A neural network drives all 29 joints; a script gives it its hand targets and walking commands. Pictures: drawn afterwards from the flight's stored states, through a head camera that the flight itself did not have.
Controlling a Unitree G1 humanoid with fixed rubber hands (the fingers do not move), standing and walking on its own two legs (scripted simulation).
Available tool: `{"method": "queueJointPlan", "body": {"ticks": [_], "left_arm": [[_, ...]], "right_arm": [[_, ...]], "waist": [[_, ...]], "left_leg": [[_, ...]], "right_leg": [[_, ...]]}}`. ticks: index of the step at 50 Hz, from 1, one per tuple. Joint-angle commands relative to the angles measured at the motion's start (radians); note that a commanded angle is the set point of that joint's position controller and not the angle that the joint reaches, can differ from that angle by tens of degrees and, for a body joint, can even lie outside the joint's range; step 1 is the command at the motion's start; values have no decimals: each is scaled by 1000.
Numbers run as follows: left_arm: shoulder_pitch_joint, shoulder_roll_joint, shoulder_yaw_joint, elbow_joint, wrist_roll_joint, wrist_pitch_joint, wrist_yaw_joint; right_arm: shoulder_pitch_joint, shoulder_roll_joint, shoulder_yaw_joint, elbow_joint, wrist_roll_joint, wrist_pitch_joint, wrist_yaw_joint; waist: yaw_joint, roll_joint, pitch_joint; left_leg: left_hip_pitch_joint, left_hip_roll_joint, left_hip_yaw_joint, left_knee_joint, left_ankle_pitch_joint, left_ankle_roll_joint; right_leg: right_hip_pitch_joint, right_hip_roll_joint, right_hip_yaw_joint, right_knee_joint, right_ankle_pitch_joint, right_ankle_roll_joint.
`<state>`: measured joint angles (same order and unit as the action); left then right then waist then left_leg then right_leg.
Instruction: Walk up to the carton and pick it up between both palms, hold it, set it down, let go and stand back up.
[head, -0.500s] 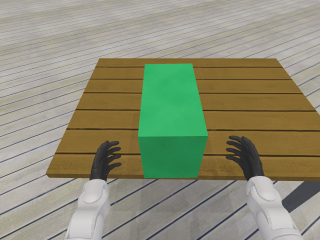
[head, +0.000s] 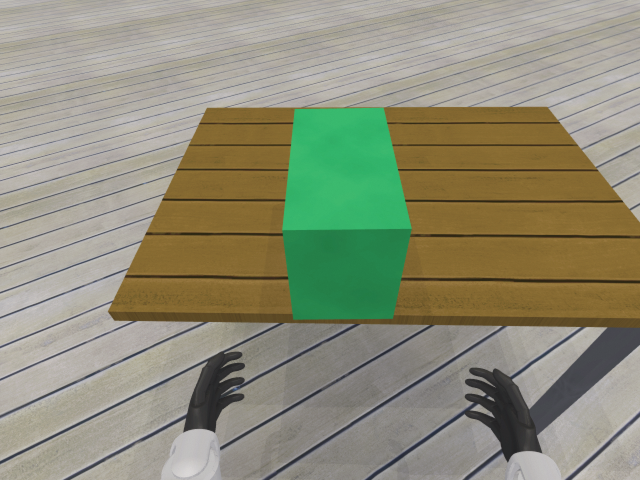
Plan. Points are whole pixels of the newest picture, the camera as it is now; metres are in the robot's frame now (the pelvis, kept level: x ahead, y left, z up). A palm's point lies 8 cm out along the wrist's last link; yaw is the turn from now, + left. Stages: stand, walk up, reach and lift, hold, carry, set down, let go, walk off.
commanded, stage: set down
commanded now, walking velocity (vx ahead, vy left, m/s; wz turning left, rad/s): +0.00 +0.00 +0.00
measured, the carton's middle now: (340, 207) +0.56 +0.02 +0.03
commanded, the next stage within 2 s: let go in 1.06 s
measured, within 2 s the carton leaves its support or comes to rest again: neither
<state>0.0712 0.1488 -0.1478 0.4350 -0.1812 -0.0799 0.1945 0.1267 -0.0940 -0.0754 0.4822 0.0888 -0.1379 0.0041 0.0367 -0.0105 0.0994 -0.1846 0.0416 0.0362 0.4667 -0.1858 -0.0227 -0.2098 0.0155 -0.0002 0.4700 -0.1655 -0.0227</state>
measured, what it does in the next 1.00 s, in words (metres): shifts its weight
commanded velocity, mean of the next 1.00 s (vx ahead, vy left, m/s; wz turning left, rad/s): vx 0.00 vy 0.00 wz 0.00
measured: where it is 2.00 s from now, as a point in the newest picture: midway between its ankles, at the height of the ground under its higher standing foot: outside the picture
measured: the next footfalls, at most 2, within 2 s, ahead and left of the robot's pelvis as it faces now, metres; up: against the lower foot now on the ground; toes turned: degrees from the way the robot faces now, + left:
none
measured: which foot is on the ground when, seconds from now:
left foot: down 0.00-1.00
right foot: down 0.00-1.00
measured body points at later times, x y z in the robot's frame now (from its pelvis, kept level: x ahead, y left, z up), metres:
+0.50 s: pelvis +0.00 +0.01 +0.00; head +0.01 +0.03 +0.45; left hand +0.23 +0.21 -0.06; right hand +0.23 -0.19 -0.06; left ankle +0.05 +0.14 -0.74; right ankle +0.06 -0.11 -0.74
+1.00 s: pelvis +0.06 +0.00 +0.01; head +0.07 +0.00 +0.46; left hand +0.23 +0.22 -0.08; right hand +0.24 -0.20 -0.07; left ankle +0.05 +0.14 -0.74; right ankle +0.06 -0.11 -0.74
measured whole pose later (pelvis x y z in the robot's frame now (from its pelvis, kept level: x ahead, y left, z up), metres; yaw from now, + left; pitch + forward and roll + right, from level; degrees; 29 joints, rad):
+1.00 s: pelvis +0.06 +0.00 +0.01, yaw +0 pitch -3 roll +0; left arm 0.17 0.17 0.00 0.47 0.00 0.15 0.05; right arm 0.16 -0.15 0.01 0.62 0.00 -0.14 -0.01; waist 0.03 -0.01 0.09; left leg -0.10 0.05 0.03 0.37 -0.22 -0.04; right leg -0.12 0.02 0.00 0.38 -0.20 -0.02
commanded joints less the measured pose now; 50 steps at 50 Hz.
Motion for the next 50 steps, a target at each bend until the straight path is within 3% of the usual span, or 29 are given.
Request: {"method": "queueJointPlan", "body": {"ticks": [1,3,4,5,6,9,10,11,12,14,18,19,22,24,26,28,30,33,34,35,36,37,40,41,45,46,47,48,50], "left_arm": [[-398,99,10,-203,-68,-60,-6],[-413,83,3,-31,-44,-9,-19],[-457,88,12,-105,-45,-3,-16],[-394,49,7,23,-1,51,-22],[-486,82,25,-113,-23,53,-17],[-511,82,62,-164,6,82,5],[-391,41,66,-1,51,118,-2],[-512,47,58,-156,22,111,7],[-365,-1,71,14,76,158,-1],[-499,44,109,-198,67,140,16],[-156,-57,109,-83,188,160,-9],[-182,-22,122,-216,173,133,-12],[-207,-59,73,-82,190,167,-24],[-372,31,83,-267,114,132,-20],[-356,48,81,-264,75,83,-13],[-100,-17,90,-116,154,141,-36],[-193,57,117,-240,114,131,-46],[-95,44,117,-123,140,175,-66],[-175,92,136,-317,98,144,-60],[-102,62,132,-134,139,173,-71],[-151,95,129,-248,110,167,-72],[-62,75,136,-100,145,198,-84],[-58,127,171,-278,125,168,-88],[-25,100,160,-103,164,185,-97],[-19,134,183,-183,157,177,-120],[34,108,184,-40,209,211,-134],[15,141,195,-208,171,170,-137],[34,110,185,-8,206,211,-150],[21,152,201,-132,185,180,-149]], "right_arm": [[-361,-65,15,-273,22,-42,9],[-383,-69,25,-135,3,3,4],[-417,-70,24,-189,9,1,-2],[-377,-95,19,-13,-18,32,-4],[-466,-129,-4,-140,1,23,-9],[-464,-137,-5,-140,10,19,-11],[-357,-131,0,48,-21,43,-4],[-485,-148,17,-108,1,22,-8],[-379,-156,6,76,-22,43,-7],[-482,-191,-22,-72,-12,9,-8],[-201,-216,33,192,-18,-28,9],[-257,-230,37,63,3,-66,3],[-269,-213,41,194,-35,-41,-1],[-431,-210,6,-41,-17,-53,-2],[-385,-141,19,-109,-14,-62,-1],[-197,-112,92,50,-28,-18,10],[-275,-135,54,-107,-20,-37,5],[-162,-148,73,-18,-44,-7,2],[-219,-132,67,-204,-18,-36,-2],[-141,-139,65,-35,-50,-12,0],[-195,-138,71,-152,-37,-24,-9],[-114,-144,67,-23,-64,-6,-11],[-105,-140,59,-191,-46,-45,-20],[-88,-127,60,-42,-80,-35,-17],[-71,-147,47,-109,-70,-60,-25],[-40,-158,50,81,-93,-35,-21],[-36,-150,37,-92,-74,-68,-22],[-15,-169,45,118,-102,-41,-17],[-22,-156,32,11,-88,-60,-11]], "waist": [[42,-89,-249],[32,-77,-168],[30,-65,-226],[2,-35,-133],[29,-35,-209],[2,-8,-317],[-15,-4,-213],[6,-27,-361],[-17,-6,-256],[-13,33,-370],[-39,74,-277],[-41,59,-322],[-61,85,-145],[-37,49,-248],[-30,12,-262],[-32,18,-167],[-25,4,-274],[-23,-26,-204],[6,-25,-323],[-25,-23,-204],[-8,-28,-270],[-18,-35,-183],[6,-43,-313],[-19,-20,-196],[9,-11,-236],[-8,35,-127],[10,-1,-201],[-20,18,-127],[-1,11,-146]], "left_leg": [[-171,-42,30,-52,-210,32],[-179,-42,21,-54,-266,34],[-158,-45,22,-44,-222,21],[-135,-32,12,-77,-252,3],[-127,-30,-2,-86,-226,-2],[-115,-18,-30,-96,-234,-11],[-113,-15,-39,-112,-265,-12],[-93,-15,-31,-104,-199,-11],[-63,-6,-54,-133,-228,-28],[-56,10,-70,-165,-198,-35],[75,11,-82,-177,-10,-71],[110,3,-76,-145,51,-76],[8,1,-61,-179,-142,-49],[-56,-4,-33,-182,-153,-25],[-103,-27,13,-134,-142,-17],[-36,-44,11,-104,-84,-20],[-13,-50,16,-110,-24,-20],[-28,-53,26,-109,-63,-13],[-5,-60,34,-96,7,-6],[-11,-55,35,-115,-46,-19],[3,-57,36,-103,8,-12],[2,-60,36,-111,-29,-7],[55,-61,34,-100,75,-9],[22,-62,37,-104,24,-7],[79,-58,40,-128,101,-7],[96,-57,42,-140,74,-18],[105,-52,44,-132,135,-18],[115,-53,36,-147,107,-19],[128,-49,41,-137,154,-12]], "right_leg": [[86,-60,118,-117,-332,-25],[15,-68,129,-133,-417,-37],[29,-67,130,-127,-388,-35],[-7,-57,107,-136,-391,-44],[16,-45,98,-112,-344,-49],[62,-25,71,-99,-251,-44],[59,-24,72,-103,-258,-55],[109,-19,62,-91,-201,-46],[74,-12,47,-97,-190,-57],[122,5,19,-77,-108,-45],[172,23,-10,-120,64,-62],[167,25,-8,-114,87,-56],[127,29,-23,-131,-53,-73],[178,26,-15,-115,-49,-53],[148,-3,19,-154,-136,-53],[155,-7,43,-182,-124,-69],[159,-6,35,-161,-70,-39],[157,-6,46,-180,-110,-39],[192,-9,54,-166,-55,-26],[129,-14,53,-183,-97,-26],[159,-14,47,-172,-57,-16],[127,-15,50,-197,-87,-20],[158,-12,40,-164,31,-5],[106,-14,39,-164,26,-8],[152,-16,34,-171,102,2],[102,-7,22,-180,83,-5],[148,-4,5,-156,135,8],[110,1,7,-181,95,-7],[114,2,4,-177,146,-3]]}}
